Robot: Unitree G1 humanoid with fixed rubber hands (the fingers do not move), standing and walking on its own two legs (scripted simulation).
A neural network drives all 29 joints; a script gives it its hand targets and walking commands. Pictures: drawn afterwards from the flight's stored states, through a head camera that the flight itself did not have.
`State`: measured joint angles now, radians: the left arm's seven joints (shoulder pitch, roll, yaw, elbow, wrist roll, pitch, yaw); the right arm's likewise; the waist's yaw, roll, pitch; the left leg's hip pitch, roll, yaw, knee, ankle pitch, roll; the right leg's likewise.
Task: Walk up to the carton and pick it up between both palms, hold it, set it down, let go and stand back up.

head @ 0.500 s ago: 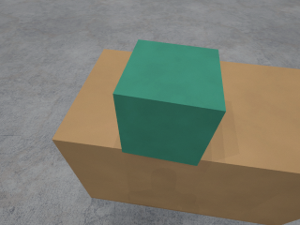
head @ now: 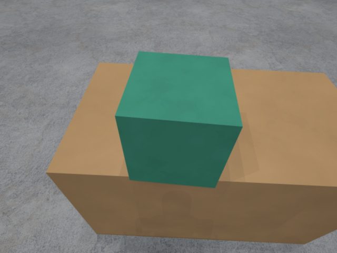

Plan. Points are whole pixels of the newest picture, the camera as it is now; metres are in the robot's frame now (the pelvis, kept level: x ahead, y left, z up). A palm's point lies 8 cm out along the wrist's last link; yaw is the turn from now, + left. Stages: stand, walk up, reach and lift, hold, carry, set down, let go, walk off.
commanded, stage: walk up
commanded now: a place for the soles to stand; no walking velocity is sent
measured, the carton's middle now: (177, 120) +0.47 -0.02 +0.04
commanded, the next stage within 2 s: reach and lift in 0.28 s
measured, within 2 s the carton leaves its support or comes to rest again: neither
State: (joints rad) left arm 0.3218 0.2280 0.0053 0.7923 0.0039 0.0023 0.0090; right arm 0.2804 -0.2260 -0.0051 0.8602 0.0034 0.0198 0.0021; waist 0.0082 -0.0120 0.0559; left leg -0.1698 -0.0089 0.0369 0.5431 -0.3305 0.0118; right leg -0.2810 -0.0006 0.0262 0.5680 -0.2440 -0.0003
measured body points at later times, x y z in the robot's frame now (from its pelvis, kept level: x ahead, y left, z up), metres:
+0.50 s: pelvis -0.02 +0.00 -0.03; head +0.04 +0.00 +0.42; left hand +0.16 +0.25 -0.13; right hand +0.13 -0.25 -0.15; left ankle -0.02 +0.11 -0.73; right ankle +0.04 -0.12 -0.73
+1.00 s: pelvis +0.00 -0.03 +0.01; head +0.02 -0.01 +0.45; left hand +0.15 +0.23 -0.08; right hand +0.13 -0.23 -0.09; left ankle -0.02 +0.11 -0.73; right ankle +0.04 -0.12 -0.73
